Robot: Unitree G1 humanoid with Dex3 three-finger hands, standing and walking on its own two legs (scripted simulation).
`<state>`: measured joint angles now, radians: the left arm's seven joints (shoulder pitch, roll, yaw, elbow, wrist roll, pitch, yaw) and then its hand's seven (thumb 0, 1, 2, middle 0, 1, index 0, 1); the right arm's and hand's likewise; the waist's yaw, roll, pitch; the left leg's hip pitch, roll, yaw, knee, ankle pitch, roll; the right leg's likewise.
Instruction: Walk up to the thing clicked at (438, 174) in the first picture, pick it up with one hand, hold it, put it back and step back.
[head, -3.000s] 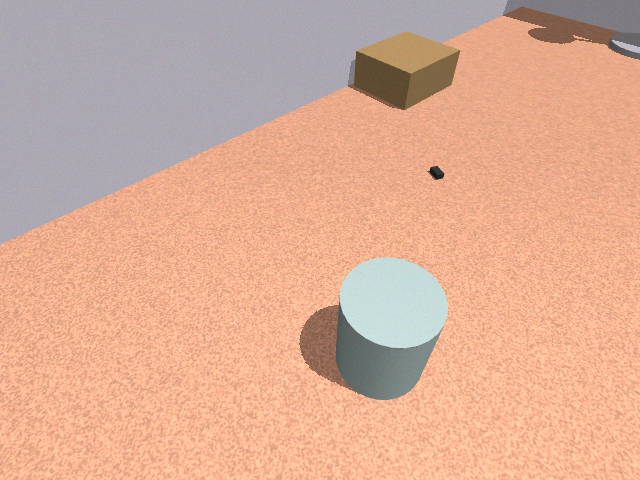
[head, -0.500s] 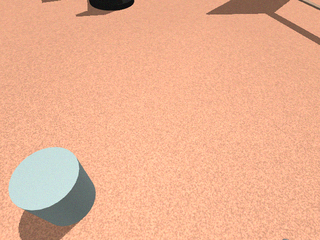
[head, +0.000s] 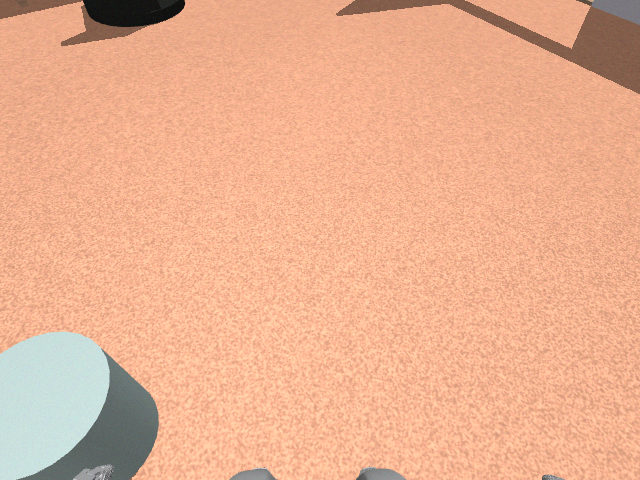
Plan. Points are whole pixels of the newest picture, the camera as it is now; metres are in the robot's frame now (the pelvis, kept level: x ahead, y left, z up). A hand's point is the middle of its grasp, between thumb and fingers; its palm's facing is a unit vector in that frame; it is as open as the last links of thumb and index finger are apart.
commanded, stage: walk up
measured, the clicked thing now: out of the picture +0.80 +1.57 -0.73
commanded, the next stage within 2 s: stand in 0.98 s
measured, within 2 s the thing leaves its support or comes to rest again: neither
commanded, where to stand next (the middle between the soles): +0.07 +0.01 m, yaw -8 degrees
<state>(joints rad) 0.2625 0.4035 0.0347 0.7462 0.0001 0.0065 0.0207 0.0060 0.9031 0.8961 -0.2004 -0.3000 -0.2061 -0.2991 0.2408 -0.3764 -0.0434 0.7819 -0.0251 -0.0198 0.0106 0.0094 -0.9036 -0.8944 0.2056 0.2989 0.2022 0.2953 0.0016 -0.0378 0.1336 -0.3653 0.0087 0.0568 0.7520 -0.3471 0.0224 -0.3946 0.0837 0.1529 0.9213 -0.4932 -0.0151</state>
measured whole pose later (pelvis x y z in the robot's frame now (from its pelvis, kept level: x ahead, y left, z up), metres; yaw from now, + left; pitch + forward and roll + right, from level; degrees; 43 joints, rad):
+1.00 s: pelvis +0.00 +0.00 +0.03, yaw -11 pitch -2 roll +0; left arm 0.12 0.35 -0.01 1.09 0.00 -0.03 0.00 0.01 0.90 0.90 -0.20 -0.30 -0.21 -0.30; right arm 0.12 -0.38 -0.01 1.07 0.00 -0.01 0.02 0.01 -0.90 -0.89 0.20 0.30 0.20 0.30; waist -0.01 0.01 0.07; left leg -0.18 0.06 0.06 0.50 -0.27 -0.04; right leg -0.24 0.02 0.12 0.52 -0.25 0.02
